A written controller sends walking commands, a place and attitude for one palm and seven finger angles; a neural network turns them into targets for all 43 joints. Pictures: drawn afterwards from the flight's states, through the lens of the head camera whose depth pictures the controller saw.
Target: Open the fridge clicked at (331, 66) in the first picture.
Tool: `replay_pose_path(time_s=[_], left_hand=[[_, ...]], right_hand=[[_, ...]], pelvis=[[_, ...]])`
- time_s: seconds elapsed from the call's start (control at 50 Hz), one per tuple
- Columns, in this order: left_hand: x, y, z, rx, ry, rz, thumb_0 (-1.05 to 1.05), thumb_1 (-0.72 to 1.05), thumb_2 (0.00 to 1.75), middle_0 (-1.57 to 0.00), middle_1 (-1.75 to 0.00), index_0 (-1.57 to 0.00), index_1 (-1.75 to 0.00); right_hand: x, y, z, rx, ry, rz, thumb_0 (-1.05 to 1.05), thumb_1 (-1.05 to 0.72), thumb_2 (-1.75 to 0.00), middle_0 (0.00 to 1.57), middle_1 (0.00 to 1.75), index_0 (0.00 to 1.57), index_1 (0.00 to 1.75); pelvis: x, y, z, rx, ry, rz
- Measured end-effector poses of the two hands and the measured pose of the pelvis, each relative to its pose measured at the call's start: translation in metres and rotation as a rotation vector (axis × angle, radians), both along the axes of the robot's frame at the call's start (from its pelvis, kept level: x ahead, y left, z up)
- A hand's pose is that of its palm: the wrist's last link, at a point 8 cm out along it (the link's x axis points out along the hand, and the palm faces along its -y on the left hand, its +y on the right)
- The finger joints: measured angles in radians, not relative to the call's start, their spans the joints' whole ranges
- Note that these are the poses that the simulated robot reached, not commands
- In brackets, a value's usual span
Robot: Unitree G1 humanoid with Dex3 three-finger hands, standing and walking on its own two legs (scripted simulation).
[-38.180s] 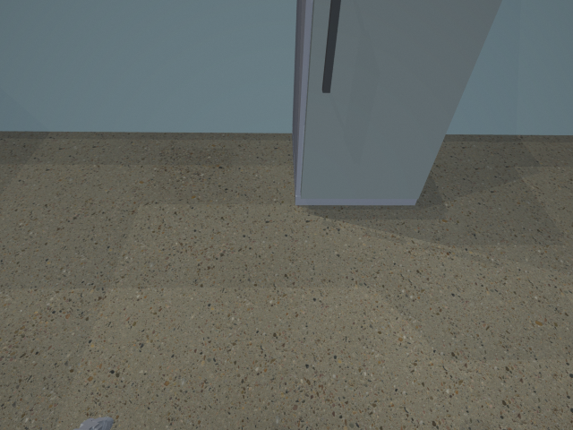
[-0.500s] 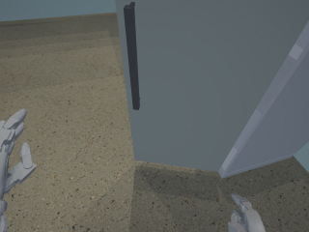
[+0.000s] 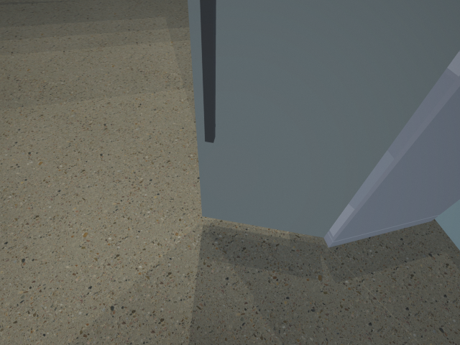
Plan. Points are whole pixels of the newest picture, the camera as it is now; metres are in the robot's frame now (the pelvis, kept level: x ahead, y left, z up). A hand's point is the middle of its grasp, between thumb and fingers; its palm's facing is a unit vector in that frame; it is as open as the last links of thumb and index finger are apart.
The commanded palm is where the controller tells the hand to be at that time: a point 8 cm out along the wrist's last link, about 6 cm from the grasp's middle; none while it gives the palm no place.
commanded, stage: let the arm hang, fingers relaxed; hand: left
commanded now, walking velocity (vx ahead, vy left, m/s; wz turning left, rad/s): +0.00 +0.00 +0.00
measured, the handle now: (211, 73) +0.67 +0.10 +0.09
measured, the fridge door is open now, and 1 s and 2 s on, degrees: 65 65 65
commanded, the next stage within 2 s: look to check the result in 0.56 s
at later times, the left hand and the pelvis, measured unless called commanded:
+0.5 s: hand out of the picture +0.02 +0.17 -0.18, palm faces +0.01 -0.98 -0.18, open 7.4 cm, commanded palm none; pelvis +0.01 +0.00 +0.00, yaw -1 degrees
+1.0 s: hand out of the picture +0.02 +0.16 -0.18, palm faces +0.00 -0.99 -0.17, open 7.4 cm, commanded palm none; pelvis +0.02 -0.01 +0.00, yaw -1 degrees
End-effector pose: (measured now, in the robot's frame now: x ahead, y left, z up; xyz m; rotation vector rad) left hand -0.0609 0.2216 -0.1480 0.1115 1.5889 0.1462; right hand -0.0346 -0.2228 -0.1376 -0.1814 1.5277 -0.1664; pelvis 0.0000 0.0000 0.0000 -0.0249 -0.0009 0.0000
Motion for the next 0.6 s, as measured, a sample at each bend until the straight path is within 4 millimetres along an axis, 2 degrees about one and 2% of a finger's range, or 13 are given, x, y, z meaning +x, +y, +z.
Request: replay_pose_path(time_s=[0.08,0.2,0.38,0.48,0.6], left_hand=[[-0.001,0.004,0.004,0.020,0.000,0.000,0.01,0.92,0.90,-0.20,-0.30,-0.20,-0.30],[0.024,0.006,0.004,0.032,-0.076,-0.015,0.01,0.91,0.90,-0.20,-0.30,-0.20,-0.30],[0.069,-0.001,0.001,0.015,-0.196,-0.042,0.01,0.91,0.90,-0.20,-0.30,-0.20,-0.30],[0.076,0.000,0.001,0.019,-0.204,-0.047,0.01,0.92,0.90,-0.20,-0.30,-0.20,-0.30],[0.075,0.000,0.002,0.020,-0.190,-0.047,0.01,0.91,0.90,-0.20,-0.30,-0.20,-0.30]], right_hand=[[-0.003,0.016,-0.006,0.037,-0.005,-0.022,0.01,-0.90,-0.90,0.20,0.30,0.20,0.30],[0.012,0.029,-0.012,0.069,-0.064,-0.028,0.01,-0.91,-0.90,0.20,0.30,0.20,0.30],[0.024,0.018,-0.010,0.041,-0.109,-0.028,0.02,-0.92,-0.90,0.20,0.30,0.20,0.30],[0.031,0.011,-0.007,0.027,-0.124,-0.027,0.01,-0.91,-0.90,0.20,0.30,0.20,0.30],[0.036,0.007,-0.006,0.023,-0.123,-0.021,0.01,-0.91,-0.90,0.20,0.30,0.20,0.30]], pelvis=[[0.000,0.003,0.001,0.004,-0.003,-0.005],[0.001,0.006,0.001,0.010,-0.009,-0.012],[0.004,0.007,0.001,0.017,-0.011,-0.015],[0.006,0.005,0.002,0.018,-0.012,-0.017],[0.008,0.003,0.002,0.018,-0.013,-0.017]])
